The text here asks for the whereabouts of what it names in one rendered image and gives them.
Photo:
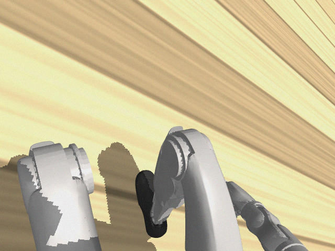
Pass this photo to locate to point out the right robot foot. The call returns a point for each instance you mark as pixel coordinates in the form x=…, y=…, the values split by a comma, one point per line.
x=145, y=193

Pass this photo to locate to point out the right robot arm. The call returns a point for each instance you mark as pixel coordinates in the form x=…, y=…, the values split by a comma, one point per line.
x=268, y=229

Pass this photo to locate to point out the right robot hand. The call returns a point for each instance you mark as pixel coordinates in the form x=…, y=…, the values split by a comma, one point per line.
x=238, y=196

